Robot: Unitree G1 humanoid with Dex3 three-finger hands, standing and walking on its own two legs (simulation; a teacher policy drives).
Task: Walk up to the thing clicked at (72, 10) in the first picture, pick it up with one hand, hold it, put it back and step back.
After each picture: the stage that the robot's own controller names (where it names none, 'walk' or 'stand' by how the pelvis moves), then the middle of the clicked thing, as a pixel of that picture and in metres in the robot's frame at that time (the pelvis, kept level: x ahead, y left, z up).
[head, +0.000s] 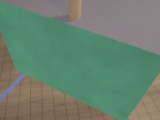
stand; out of the picture +0.84 +0.02 +0.12
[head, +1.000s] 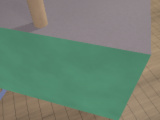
walk; (34, 0) +0.71 +0.22 +0.14
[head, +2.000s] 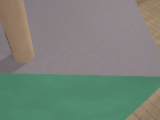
stand; (16, 27) +0.45 +0.20 +0.16
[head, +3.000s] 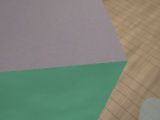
stand; out of the picture +0.43 +0.37 +0.17
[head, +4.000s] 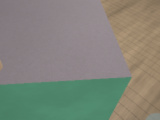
stand; out of the picture +0.42 +0.34 +0.13
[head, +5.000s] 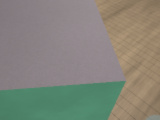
stand; out of the picture +0.42 +0.35 +0.12
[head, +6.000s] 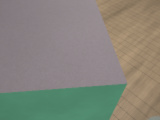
stand; out of the picture +0.41 +0.35 +0.12
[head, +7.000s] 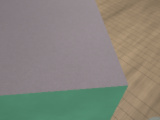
stand; out of the picture +0.40 +0.35 +0.12
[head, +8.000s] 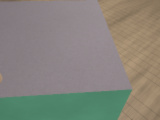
rise first; out of the picture +0.39 +0.35 +0.12
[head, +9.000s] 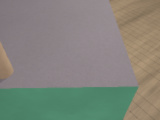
go down; out of the picture +0.42 +0.34 +0.12
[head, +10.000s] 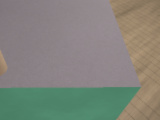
go down; out of the picture +0.42 +0.31 +0.13
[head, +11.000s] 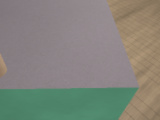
approach; out of the picture +0.42 +0.31 +0.13
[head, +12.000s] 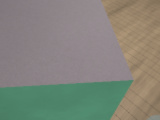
close; out of the picture +0.41 +0.34 +0.15
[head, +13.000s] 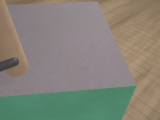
lift; (4, 42) +0.34 +0.19 +0.25
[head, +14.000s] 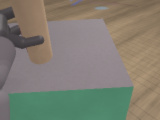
lift; (32, 21) +0.33 +0.13 +0.34
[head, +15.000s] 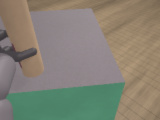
lift; (23, 38) +0.37 +0.16 +0.25
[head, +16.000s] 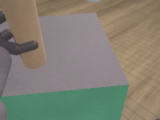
hold; (25, 27) +0.33 +0.13 +0.31
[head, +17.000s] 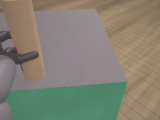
hold; (26, 42) +0.36 +0.16 +0.24
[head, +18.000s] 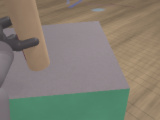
hold; (28, 29) +0.35 +0.14 +0.31
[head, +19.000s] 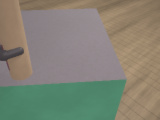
crouch; (13, 40) +0.37 +0.20 +0.24
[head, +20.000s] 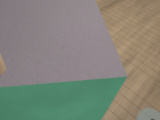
lower; out of the picture +0.42 +0.28 +0.14
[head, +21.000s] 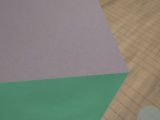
lower; out of the picture +0.42 +0.29 +0.16
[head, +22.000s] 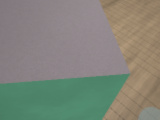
lower; out of the picture +0.42 +0.30 +0.16
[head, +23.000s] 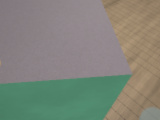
lower; out of the picture +0.42 +0.30 +0.16
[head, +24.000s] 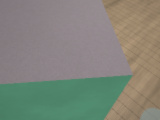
rest; out of the picture +0.42 +0.30 +0.16
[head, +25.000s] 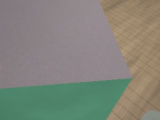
withdraw; out of the picture +0.41 +0.30 +0.16
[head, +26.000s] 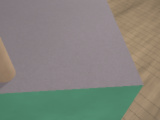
sink last; out of the picture +0.40 +0.28 +0.14
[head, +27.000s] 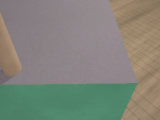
stand; (2, 45) +0.44 +0.30 +0.13
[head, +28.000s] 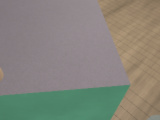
stand; out of the picture +0.39 +0.31 +0.13
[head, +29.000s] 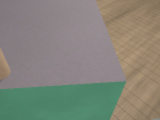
stand; out of the picture +0.43 +0.32 +0.12
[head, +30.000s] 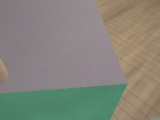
stand; out of the picture +0.41 +0.31 +0.12
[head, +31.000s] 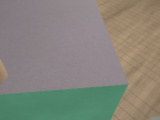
stand; out of the picture +0.41 +0.31 +0.12
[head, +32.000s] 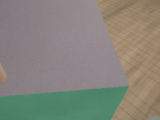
stand; out of the picture +0.39 +0.31 +0.12
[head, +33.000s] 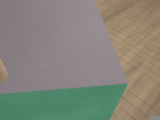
stand; out of the picture +0.41 +0.31 +0.12
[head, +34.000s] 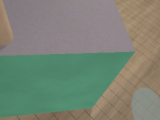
walk; out of the picture +0.49 +0.27 +0.14
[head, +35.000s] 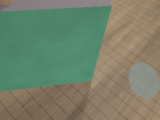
walk; out of the picture +0.74 +0.36 +0.15
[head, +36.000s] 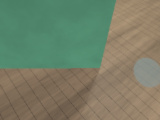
stand; out of the picture +1.07 +0.28 +0.14
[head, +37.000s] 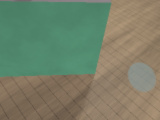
stand; out of the picture +1.03 +0.28 +0.12
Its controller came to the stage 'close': yes
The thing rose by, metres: 0.26
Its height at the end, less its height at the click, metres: +0.00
